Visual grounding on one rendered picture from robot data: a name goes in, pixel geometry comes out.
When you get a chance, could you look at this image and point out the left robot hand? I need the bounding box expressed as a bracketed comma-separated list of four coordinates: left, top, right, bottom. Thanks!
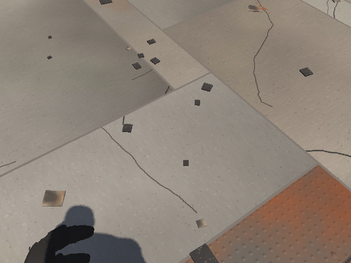
[24, 225, 94, 263]

